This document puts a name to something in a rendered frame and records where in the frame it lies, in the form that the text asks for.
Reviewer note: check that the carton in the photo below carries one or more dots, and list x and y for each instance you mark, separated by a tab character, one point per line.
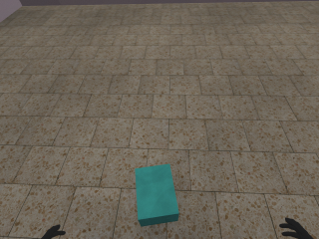
156	199

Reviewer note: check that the right robot hand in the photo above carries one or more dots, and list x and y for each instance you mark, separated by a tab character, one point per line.
300	233

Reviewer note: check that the left robot hand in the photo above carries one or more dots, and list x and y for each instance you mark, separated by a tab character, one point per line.
53	232

